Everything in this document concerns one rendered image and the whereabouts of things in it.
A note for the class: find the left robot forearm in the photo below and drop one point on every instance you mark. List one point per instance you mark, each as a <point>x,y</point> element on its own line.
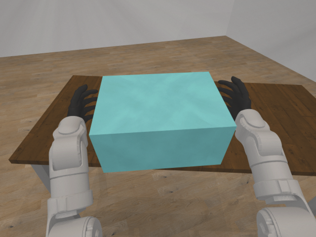
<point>68,171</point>

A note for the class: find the carton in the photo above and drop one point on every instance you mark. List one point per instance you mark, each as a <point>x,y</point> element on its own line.
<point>156,121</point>

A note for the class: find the robot right upper arm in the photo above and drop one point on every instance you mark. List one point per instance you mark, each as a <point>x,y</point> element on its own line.
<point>293,221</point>

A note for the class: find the robot left upper arm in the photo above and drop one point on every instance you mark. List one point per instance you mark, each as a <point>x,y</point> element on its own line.
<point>81,227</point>

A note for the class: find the table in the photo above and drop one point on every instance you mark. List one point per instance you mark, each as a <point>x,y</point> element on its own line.
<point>289,110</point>

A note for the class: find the right robot forearm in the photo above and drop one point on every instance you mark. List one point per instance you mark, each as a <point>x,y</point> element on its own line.
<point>273,179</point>

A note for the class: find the right robot hand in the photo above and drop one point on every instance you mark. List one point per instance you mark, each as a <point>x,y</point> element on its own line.
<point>240,97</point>

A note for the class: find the left robot hand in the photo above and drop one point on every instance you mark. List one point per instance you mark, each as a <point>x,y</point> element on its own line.
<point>76,108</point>

